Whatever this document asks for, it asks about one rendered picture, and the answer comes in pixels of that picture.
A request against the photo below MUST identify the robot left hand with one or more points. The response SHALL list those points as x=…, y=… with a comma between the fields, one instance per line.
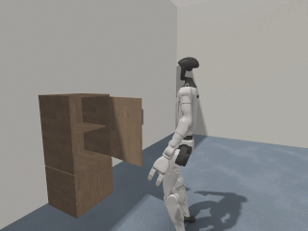
x=162, y=165

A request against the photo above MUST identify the left robot upper arm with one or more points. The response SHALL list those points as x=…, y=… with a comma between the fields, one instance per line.
x=186, y=96

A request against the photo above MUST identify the left robot forearm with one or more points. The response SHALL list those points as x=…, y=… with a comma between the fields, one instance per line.
x=179, y=135

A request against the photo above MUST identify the robot torso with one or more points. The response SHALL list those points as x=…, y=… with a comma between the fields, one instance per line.
x=188, y=141

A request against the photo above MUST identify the right robot shin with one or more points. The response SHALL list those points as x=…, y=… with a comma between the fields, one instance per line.
x=183, y=200

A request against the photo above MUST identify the cupboard door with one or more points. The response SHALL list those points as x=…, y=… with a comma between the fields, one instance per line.
x=125, y=120

